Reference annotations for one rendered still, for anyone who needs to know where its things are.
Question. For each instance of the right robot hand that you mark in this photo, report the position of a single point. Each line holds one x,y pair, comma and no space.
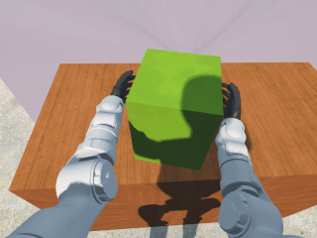
233,107

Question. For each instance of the left robot upper arm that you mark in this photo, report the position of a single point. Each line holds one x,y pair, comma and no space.
83,189

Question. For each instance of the carton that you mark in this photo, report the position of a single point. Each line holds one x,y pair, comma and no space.
175,107

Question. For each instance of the left robot forearm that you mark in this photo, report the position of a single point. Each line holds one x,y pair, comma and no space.
103,133

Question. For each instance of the right robot upper arm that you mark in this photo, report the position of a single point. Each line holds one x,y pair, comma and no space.
243,215

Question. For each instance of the left robot hand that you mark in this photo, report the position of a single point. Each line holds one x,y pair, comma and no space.
120,89

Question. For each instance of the right robot forearm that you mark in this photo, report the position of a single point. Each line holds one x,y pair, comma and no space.
237,173

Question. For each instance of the pedestal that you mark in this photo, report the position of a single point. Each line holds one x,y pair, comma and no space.
279,113

